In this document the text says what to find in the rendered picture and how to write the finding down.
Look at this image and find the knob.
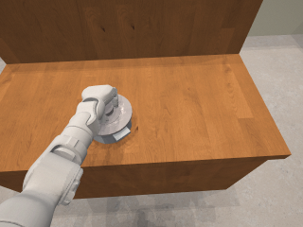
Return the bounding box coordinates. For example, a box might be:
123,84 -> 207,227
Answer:
105,102 -> 114,116

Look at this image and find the left robot hand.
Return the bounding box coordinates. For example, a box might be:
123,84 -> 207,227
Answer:
81,84 -> 119,123

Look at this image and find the table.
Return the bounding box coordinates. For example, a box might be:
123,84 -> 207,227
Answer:
0,0 -> 292,200

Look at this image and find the lid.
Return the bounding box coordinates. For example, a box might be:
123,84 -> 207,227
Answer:
97,95 -> 133,136

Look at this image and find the left robot upper arm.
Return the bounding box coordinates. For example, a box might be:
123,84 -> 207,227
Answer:
0,151 -> 83,227

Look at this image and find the robot left forearm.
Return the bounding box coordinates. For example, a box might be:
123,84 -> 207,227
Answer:
22,96 -> 106,190

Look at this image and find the pot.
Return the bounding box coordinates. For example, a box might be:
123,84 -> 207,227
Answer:
94,119 -> 132,144

